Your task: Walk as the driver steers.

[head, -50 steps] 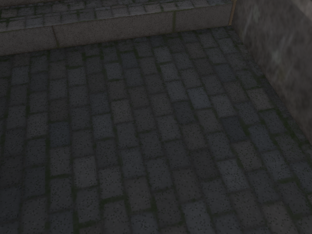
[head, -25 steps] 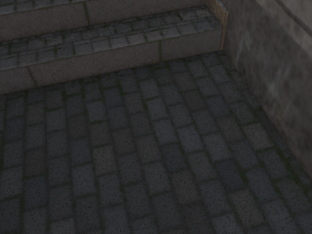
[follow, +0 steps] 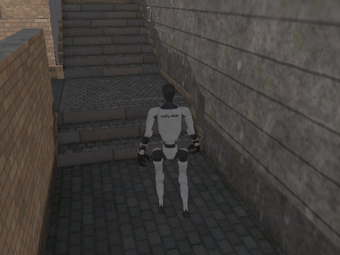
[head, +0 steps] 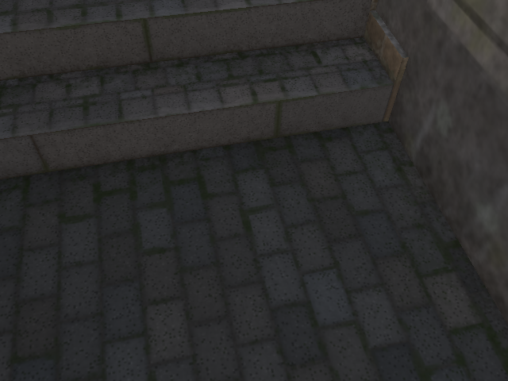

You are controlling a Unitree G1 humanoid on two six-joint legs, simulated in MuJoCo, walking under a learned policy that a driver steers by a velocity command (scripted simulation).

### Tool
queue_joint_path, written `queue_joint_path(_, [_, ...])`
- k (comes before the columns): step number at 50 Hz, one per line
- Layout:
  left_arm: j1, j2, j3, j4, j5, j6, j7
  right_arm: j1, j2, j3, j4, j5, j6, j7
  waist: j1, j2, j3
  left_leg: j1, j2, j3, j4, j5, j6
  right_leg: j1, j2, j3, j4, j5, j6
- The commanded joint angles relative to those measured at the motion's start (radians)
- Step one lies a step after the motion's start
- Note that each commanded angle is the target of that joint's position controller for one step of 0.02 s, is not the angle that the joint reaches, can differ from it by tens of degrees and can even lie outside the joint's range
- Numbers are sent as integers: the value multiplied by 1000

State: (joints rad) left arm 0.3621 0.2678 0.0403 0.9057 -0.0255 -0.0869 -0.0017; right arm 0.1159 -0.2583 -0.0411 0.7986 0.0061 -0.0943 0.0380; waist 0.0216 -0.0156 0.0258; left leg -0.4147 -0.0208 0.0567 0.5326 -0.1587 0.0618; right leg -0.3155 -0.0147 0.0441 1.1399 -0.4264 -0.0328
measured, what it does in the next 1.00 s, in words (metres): walks ahead, turning left: right foot, then left foot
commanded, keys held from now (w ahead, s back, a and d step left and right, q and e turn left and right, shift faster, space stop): w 0.34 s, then w+q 0.66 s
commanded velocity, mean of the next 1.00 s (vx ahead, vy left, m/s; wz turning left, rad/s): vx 0.50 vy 0.00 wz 0.26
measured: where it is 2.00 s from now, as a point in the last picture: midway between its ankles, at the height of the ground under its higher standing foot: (201, 209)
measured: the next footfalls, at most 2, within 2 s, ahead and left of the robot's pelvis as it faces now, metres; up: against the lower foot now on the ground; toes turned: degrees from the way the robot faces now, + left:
right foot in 0.44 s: +0.42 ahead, -0.15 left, +0.00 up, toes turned +0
left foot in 1.00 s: +0.66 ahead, +0.15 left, +0.00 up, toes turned +22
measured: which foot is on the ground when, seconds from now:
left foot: down 0.00-0.46, up 0.48-0.98, down 1.00-1.00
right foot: up 0.00-0.42, down 0.44-1.00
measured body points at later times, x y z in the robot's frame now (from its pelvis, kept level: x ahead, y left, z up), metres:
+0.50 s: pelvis +0.28 -0.05 -0.01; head +0.31 -0.05 +0.44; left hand +0.48 +0.20 -0.09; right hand +0.26 -0.32 -0.15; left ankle +0.09 +0.08 -0.68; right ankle +0.38 -0.14 -0.73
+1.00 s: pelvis +0.53 +0.02 -0.01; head +0.56 +0.04 +0.43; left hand +0.46 +0.29 -0.15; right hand +0.79 -0.15 -0.11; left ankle +0.62 +0.13 -0.73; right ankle +0.39 -0.15 -0.72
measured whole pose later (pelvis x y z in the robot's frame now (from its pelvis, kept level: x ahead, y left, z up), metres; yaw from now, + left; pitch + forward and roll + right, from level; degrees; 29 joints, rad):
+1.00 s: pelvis +0.53 +0.02 -0.01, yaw +19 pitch +1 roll -2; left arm 0.32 0.28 0.08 0.93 0.02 -0.06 0.01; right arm 0.07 -0.24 -0.06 0.74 -0.04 -0.03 0.05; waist 0.04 0.00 0.05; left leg -0.51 0.01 0.08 0.60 -0.14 0.12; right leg 0.08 -0.10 -0.31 0.49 -0.49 0.05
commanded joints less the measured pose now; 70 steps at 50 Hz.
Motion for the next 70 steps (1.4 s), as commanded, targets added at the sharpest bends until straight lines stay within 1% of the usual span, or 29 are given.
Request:
queue_joint_path(1, [-51,118,36,-95,9,-20,11,85,-91,-23,-19,-11,-7,-1,-32,82,-70,309,264,-353,-316,52,168,-340,-122,36,51,127,-10])
queue_joint_path(3, [-9,72,31,-82,13,6,14,82,-93,-26,-6,-13,-18,3,-1,99,-62,223,237,-283,-368,119,178,-268,-132,27,7,170,2])
queue_joint_path(6, [-79,67,33,-110,22,17,19,125,-128,-35,25,-11,-23,-10,-3,76,-22,218,232,-214,-403,222,190,-343,-143,20,-106,277,28])
queue_joint_path(12, [-291,33,19,-166,18,1,0,221,-154,-37,68,4,-5,-34,-73,66,18,291,198,-124,-417,205,142,-350,-103,-24,-463,539,32])
queue_joint_path(16, [-403,38,13,-210,8,-9,-23,290,-164,-40,106,10,13,-37,-110,68,52,415,248,-138,-374,194,142,-379,-77,-33,-576,498,17])
queue_joint_path(19, [-413,63,20,-232,8,-21,-39,296,-174,-46,121,16,28,-44,-84,82,47,480,285,-176,-300,275,124,-331,-57,-27,-633,392,-14])
queue_joint_path(21, [-276,106,42,-198,12,-29,-35,251,-190,-49,112,18,36,-47,5,100,-30,456,254,-167,-155,499,98,-104,-5,-65,-679,358,-43])
queue_joint_path(22, [-105,162,69,-149,18,-31,-25,241,-165,-39,101,11,37,-47,78,80,-147,361,193,-131,38,520,68,160,-22,-52,-661,391,-75])
queue_joint_path(23, [83,246,89,-123,33,-27,-11,248,-103,-15,70,-15,33,-46,133,-59,-321,136,106,-78,375,191,26,482,-239,180,-632,403,-139])
queue_joint_path(24, [97,275,92,-104,36,-21,-18,387,6,12,72,10,12,-38,57,-324,-437,-216,-40,-113,661,-422,-17,744,-427,613,-762,206,-271])
queue_joint_path(25, [71,165,66,-120,30,-21,-15,318,-125,-18,87,36,1,-38,96,-183,-352,-306,18,-211,762,-411,-11,666,-393,592,-813,104,-227])
queue_joint_path(26, [-4,126,53,-128,25,-23,-11,232,-161,-33,60,48,-3,-39,83,-135,-213,-346,62,-189,764,-312,-4,531,-365,431,-835,140,-182])
queue_joint_path(27, [-76,104,44,-133,27,-25,-12,195,-144,-33,56,41,0,-45,49,-61,-145,-304,108,-171,729,-225,-11,395,-327,325,-869,220,-161])
queue_joint_path(30, [-160,61,38,-119,39,-37,-16,221,-86,-41,62,32,37,-45,-20,-87,-58,-186,161,-168,646,-112,-23,191,-257,120,-971,330,-143])
queue_joint_path(33, [-159,87,49,-94,42,-46,-7,186,-61,-44,36,26,64,-46,-37,-56,-11,-241,168,-172,595,-33,-36,158,-255,0,-1010,438,-154])
queue_joint_path(37, [-138,113,58,-70,43,-36,11,94,-52,-43,-3,17,60,-32,-19,-40,20,-286,159,-153,389,147,-47,198,-236,-123,-1025,482,-140])
queue_joint_path(44, [-52,162,77,-29,16,2,23,-116,-38,-28,-104,15,56,12,49,-21,81,-313,131,-34,147,133,-6,381,-286,-230,-970,560,-116])
queue_joint_path(47, [-80,201,88,-35,2,21,27,-77,-77,-47,-127,17,62,22,-6,-66,22,-178,57,43,125,-13,46,431,-296,-269,-813,949,-84])
queue_joint_path(48, [-31,159,67,-11,77,20,16,22,-77,-44,-90,-80,75,19,-37,-73,-3,-81,-2,101,71,-64,73,450,-268,-320,-683,1010,-61])
queue_joint_path(49, [-5,163,67,-5,69,25,9,148,-95,-62,-51,-85,67,8,-82,-61,-77,113,-69,122,41,-78,102,385,-254,-327,-473,1033,-56])
queue_joint_path(50, [-6,165,62,-22,68,26,8,321,-156,-88,-1,-87,60,-7,-166,-7,-178,375,-35,6,1,-110,141,207,-229,-331,-183,823,-22])
queue_joint_path(51, [27,33,34,-103,55,19,-8,305,-314,-123,-14,-78,62,-15,-88,269,-267,667,286,-543,-77,-150,285,-227,-59,-306,179,-14,48])
queue_joint_path(52, [-83,104,42,-137,60,7,-16,322,-321,-124,-42,-41,71,-16,-138,150,-350,702,360,-870,-243,-95,335,-353,25,-65,304,-139,62])
queue_joint_path(53, [-178,108,40,-164,45,1,-20,289,-302,-119,-25,-38,75,-21,-131,80,-234,652,336,-698,-245,-53,301,-432,-33,-9,290,-33,39])
queue_joint_path(54, [-168,91,27,-154,42,-7,-17,243,-233,-101,-19,-29,71,-25,-97,35,-128,516,304,-574,-240,44,269,-406,-82,-12,183,66,27])
queue_joint_path(55, [-161,95,28,-142,53,-5,-11,198,-183,-86,-21,-25,66,-27,-61,22,-73,408,248,-487,-250,131,232,-342,-109,-8,95,95,23])
queue_joint_path(57, [-100,101,27,-124,78,27,-11,154,-131,-65,-22,-13,53,-25,-6,42,-83,300,198,-386,-277,252,211,-213,-118,-5,15,102,36])
queue_joint_path(62, [-176,70,15,-138,76,54,-24,231,-152,-61,28,-13,26,-20,-27,60,-17,270,166,-306,-370,214,200,-256,-118,-45,-193,228,60])
queue_joint_path(70, [-388,62,9,-190,58,34,-37,328,-152,-46,94,-23,16,-34,-108,74,49,427,172,-260,-366,266,148,-305,-69,-75,-518,423,42])
Velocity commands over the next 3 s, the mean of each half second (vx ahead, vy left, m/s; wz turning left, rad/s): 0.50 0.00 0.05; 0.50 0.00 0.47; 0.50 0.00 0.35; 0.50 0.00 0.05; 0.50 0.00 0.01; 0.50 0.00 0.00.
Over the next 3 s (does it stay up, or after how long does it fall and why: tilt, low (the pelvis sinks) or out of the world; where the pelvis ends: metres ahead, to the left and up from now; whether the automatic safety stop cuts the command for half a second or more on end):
stays up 1.43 0.39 0.19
